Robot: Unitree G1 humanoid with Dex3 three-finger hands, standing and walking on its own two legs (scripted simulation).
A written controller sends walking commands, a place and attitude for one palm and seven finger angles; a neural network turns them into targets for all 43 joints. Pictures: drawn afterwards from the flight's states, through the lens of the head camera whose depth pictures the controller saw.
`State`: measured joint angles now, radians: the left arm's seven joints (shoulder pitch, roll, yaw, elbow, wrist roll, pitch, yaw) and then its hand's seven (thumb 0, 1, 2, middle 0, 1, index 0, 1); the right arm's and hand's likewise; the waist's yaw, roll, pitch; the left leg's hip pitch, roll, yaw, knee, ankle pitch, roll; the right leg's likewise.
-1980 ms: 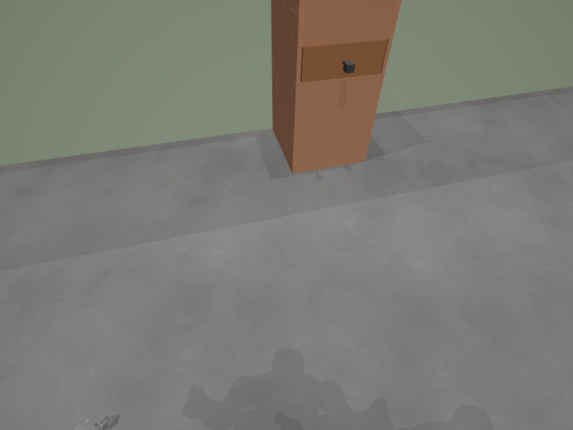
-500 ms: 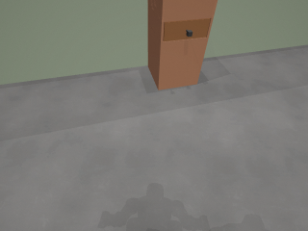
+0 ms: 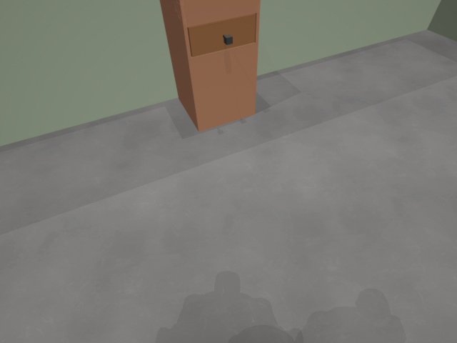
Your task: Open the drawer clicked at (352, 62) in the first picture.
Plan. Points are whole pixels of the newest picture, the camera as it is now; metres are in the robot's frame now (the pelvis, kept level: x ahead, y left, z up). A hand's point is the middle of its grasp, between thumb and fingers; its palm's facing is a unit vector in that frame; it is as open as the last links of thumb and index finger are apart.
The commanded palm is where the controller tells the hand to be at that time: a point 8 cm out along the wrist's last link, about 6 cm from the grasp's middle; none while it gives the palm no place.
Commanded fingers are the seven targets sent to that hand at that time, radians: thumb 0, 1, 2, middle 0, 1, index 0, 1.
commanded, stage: walk to a spot facing it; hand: left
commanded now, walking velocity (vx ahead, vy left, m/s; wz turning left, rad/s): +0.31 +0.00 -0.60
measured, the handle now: (226, 38) +1.57 +0.16 -0.15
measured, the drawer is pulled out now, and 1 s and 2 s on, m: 0.00 0.00 0.00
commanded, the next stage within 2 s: none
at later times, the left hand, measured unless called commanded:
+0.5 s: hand out of the picture +0.11 +0.22 -0.15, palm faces -0.11 -0.97 -0.20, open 7.3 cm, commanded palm none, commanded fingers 0.00 0.90 0.90 -0.20 -0.30 -0.20 -0.30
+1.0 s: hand (196, 191) +0.53 +0.15 -0.15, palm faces -0.49 -0.86 -0.15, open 7.3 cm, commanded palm none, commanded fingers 0.00 0.90 0.90 -0.20 -0.30 -0.20 -0.30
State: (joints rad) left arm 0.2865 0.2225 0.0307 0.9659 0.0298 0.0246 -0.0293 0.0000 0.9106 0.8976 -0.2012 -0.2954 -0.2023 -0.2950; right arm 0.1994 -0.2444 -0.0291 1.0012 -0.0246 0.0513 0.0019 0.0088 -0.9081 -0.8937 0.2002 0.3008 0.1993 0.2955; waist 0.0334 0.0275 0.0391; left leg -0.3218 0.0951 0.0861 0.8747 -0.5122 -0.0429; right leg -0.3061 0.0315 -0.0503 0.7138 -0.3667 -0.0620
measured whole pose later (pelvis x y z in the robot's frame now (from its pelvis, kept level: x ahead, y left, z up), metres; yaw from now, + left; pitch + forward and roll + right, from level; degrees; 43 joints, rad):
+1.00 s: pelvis +0.36 +0.04 +0.02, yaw -30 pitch +0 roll -1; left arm 0.15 0.20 0.08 0.98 0.04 0.03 -0.03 0.00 0.92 0.90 -0.19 -0.29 -0.19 -0.29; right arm 0.52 -0.14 -0.01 1.11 -0.03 -0.08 -0.04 0.01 -0.92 -0.89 0.19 0.30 0.19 0.29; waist -0.04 -0.04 0.04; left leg 0.03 0.00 0.32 0.32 -0.37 0.05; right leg -0.65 -0.06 -0.06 1.02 -0.12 -0.01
